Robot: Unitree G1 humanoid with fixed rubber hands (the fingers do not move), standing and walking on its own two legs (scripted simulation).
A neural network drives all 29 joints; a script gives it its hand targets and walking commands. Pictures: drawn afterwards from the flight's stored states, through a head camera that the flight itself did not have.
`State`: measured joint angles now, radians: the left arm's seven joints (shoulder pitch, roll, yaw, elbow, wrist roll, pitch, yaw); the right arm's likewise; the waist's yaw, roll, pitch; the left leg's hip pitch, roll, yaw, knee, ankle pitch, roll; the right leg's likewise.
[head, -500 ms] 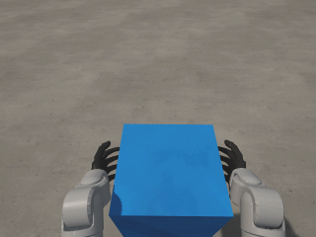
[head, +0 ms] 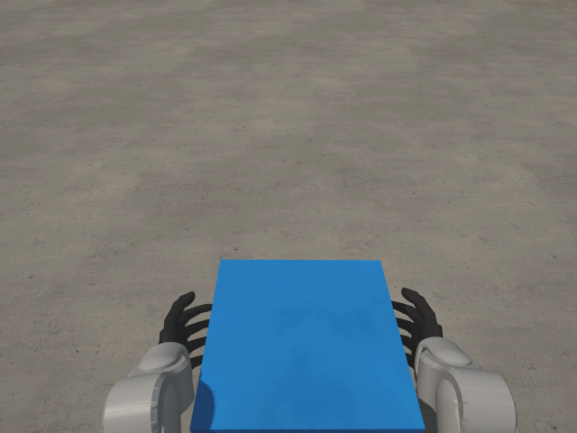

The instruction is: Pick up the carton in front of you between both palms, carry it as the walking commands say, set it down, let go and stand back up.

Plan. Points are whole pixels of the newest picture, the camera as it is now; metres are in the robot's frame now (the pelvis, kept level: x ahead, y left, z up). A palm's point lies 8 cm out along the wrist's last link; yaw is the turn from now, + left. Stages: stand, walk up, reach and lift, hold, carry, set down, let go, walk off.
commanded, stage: carry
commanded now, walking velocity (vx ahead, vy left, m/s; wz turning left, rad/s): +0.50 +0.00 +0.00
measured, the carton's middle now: (299, 378) +0.23 +0.00 +0.00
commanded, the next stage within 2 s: none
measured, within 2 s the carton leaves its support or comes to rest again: neither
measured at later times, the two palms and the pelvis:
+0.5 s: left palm (222, 188) +0.52 +0.12 +0.09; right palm (385, 180) +0.55 -0.18 +0.09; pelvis +0.31 -0.04 +0.01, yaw +4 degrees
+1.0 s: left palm (217, 112) +0.86 +0.17 +0.07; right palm (337, 112) +0.85 -0.13 +0.08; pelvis +0.63 +0.03 +0.01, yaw +0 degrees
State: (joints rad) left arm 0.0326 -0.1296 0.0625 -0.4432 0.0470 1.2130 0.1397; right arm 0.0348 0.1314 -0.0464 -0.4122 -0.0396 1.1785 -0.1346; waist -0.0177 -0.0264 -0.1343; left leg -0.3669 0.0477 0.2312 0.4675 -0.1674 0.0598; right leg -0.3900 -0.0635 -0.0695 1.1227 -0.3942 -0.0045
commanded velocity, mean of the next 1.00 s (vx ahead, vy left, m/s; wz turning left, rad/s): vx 0.50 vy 0.00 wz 0.00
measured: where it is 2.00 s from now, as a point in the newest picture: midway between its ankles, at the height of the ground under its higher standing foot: (281, 274)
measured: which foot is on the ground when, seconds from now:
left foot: down 0.00-0.36, up 0.38-0.78, down 0.80-1.00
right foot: up 0.00-0.30, down 0.32-0.80, up 0.82-1.00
